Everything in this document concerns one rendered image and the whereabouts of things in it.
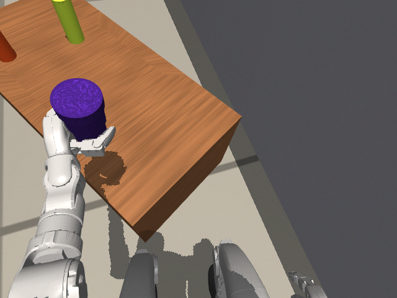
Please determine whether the left robot hand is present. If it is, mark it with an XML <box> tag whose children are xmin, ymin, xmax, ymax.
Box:
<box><xmin>42</xmin><ymin>108</ymin><xmax>116</xmax><ymax>158</ymax></box>

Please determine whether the left robot arm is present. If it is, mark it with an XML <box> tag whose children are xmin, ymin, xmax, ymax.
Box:
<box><xmin>7</xmin><ymin>154</ymin><xmax>87</xmax><ymax>298</ymax></box>

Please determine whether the right robot hand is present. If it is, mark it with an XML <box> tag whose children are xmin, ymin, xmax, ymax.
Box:
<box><xmin>288</xmin><ymin>271</ymin><xmax>327</xmax><ymax>298</ymax></box>

